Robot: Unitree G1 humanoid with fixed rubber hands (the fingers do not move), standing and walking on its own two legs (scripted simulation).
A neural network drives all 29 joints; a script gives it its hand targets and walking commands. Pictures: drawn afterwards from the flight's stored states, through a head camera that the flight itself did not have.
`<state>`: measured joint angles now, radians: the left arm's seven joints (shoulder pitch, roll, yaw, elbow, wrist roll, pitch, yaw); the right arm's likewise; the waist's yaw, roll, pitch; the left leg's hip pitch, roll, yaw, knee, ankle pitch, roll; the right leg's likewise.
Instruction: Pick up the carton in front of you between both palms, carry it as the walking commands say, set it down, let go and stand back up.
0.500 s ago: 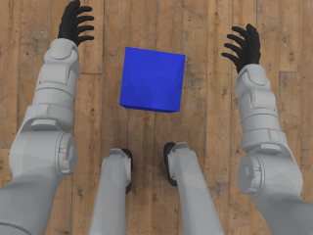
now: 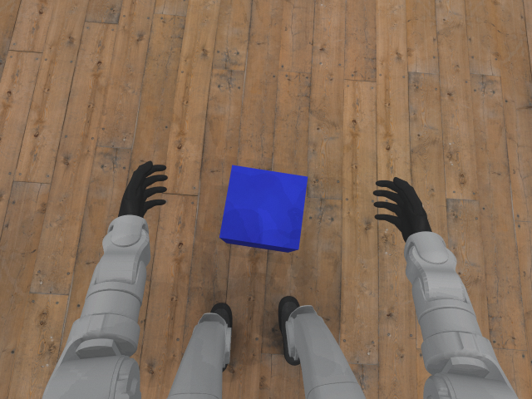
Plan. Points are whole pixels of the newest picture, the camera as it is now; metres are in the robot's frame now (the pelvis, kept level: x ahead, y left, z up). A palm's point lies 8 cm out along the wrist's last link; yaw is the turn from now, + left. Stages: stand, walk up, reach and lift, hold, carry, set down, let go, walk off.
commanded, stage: let go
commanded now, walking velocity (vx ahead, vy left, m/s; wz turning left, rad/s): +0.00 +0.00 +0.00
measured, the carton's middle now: (262, 213) +0.43 -0.03 -0.59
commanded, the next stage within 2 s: stand in 0.96 s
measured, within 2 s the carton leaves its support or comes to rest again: neither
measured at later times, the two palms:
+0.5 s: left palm (55, 321) +0.23 +0.24 -0.01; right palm (459, 328) +0.20 -0.23 +0.00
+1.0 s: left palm (47, 351) +0.20 +0.24 -0.01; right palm (471, 329) +0.20 -0.24 +0.00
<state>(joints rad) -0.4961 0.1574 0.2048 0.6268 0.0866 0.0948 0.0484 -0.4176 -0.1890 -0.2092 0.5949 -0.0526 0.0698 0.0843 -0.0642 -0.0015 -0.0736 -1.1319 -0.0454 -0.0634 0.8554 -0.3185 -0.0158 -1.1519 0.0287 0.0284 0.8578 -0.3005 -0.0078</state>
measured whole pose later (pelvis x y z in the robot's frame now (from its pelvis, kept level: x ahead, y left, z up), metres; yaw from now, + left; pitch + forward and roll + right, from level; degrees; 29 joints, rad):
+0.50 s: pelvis +0.05 +0.01 +0.07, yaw -2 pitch +5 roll +0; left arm 0.19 0.21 0.06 0.47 0.02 0.02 -0.03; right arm 0.23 -0.21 -0.03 0.44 0.02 0.02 0.07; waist -0.02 -0.01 0.02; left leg -0.26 -0.03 -0.05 0.45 -0.27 0.01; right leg -0.27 0.03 0.06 0.43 -0.24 0.00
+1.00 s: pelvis +0.04 +0.01 +0.06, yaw -2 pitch -4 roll +0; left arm 0.22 0.23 0.03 0.50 0.02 0.09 -0.02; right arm 0.20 -0.24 -0.02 0.43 -0.03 0.18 0.01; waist 0.00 0.00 0.07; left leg -0.11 -0.02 -0.04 0.50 -0.31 0.01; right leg -0.13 0.03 0.05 0.49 -0.28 0.00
